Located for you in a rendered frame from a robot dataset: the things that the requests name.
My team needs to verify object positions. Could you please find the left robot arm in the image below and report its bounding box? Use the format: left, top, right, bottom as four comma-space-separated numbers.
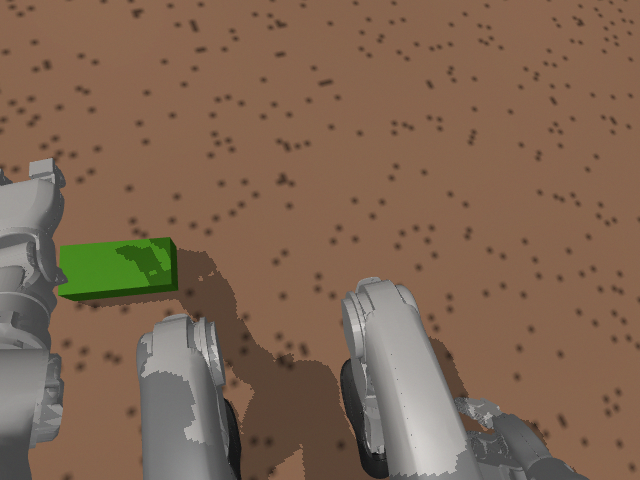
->
0, 227, 64, 480

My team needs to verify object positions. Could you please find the right robot hand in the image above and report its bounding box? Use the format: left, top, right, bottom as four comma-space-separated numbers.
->
454, 397, 553, 480

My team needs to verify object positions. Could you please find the left robot foot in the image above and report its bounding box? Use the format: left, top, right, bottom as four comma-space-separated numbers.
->
224, 398, 242, 480

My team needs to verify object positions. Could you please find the right robot foot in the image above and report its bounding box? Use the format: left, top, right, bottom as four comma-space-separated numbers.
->
340, 358, 389, 479

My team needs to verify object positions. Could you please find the carton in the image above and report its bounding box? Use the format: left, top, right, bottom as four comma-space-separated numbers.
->
58, 237, 178, 301

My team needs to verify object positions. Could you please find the right robot arm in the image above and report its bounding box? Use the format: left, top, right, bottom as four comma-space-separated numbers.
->
527, 457, 590, 480

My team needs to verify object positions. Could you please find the left robot hand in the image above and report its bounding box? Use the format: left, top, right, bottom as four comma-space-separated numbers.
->
0, 158, 68, 286

